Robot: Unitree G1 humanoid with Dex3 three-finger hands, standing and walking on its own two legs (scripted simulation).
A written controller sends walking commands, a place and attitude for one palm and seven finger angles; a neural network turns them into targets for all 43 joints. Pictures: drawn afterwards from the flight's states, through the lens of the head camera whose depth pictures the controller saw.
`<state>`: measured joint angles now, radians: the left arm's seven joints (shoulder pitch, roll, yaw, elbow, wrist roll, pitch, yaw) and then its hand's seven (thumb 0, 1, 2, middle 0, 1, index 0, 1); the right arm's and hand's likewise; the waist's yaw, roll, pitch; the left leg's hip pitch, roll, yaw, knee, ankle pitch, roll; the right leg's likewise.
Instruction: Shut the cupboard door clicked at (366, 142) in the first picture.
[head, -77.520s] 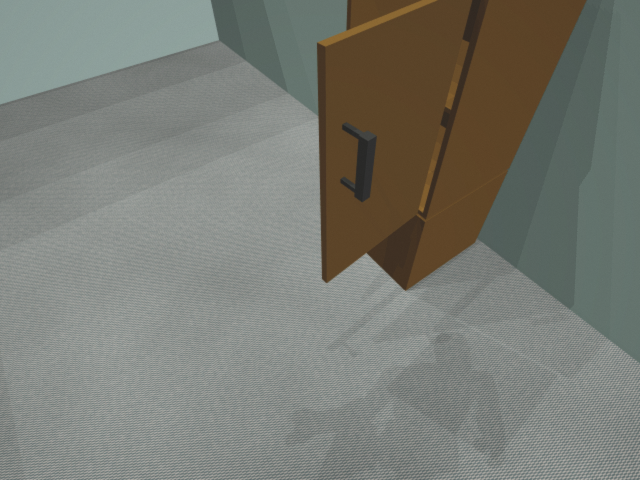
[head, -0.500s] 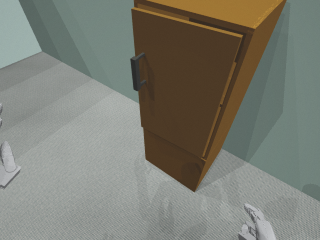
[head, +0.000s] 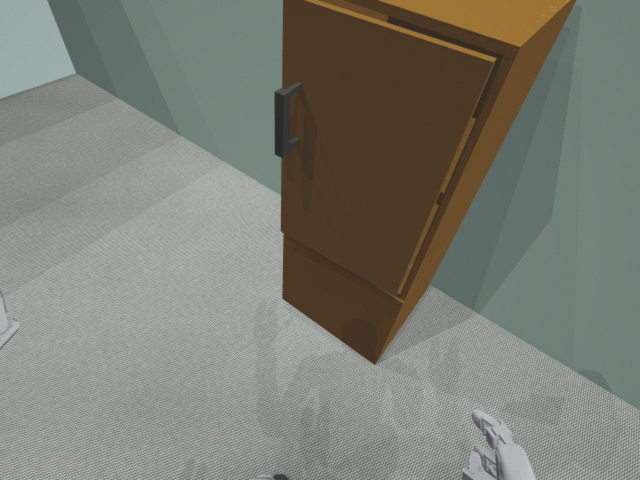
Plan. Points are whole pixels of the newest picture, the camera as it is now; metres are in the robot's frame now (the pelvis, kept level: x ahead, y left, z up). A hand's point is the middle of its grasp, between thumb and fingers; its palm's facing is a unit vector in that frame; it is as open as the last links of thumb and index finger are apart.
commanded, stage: step back with the hand held close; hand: left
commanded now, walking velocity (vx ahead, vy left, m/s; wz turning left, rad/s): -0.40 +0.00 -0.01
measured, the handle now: (288, 120) +0.74 +0.12 +0.05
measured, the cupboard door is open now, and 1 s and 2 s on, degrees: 3 3 3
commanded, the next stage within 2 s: stop stepping back and stand still in 0.12 s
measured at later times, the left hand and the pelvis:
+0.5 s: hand out of the picture +0.11 +0.29 +0.16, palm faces +0.49 -0.80 -0.35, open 7.4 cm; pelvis -0.10 +0.01 +0.01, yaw +0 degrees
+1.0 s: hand out of the picture +0.10 +0.29 +0.17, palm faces +0.48 -0.79 -0.37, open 7.4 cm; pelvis -0.10 +0.02 +0.01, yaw +0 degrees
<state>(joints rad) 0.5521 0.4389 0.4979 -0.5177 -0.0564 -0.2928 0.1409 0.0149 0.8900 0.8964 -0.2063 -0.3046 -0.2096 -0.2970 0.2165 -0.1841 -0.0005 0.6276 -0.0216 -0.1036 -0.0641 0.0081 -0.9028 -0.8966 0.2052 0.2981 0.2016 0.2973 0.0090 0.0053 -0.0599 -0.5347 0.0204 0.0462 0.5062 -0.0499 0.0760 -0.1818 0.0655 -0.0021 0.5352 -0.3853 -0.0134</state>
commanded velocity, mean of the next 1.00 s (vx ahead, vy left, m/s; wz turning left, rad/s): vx -0.01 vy -0.01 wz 0.01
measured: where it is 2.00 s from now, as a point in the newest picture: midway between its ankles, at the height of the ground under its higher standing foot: outside the picture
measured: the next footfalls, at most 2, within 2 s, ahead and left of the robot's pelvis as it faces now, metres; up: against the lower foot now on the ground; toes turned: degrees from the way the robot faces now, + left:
right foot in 0.02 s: -0.09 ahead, -0.10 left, +0.00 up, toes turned +1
left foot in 0.40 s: -0.01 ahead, +0.11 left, +0.00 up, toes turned +0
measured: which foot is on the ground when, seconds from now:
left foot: down 0.00-0.22, up 0.24-0.38, down 0.40-1.00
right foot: up 0.00-0.00, down 0.02-1.00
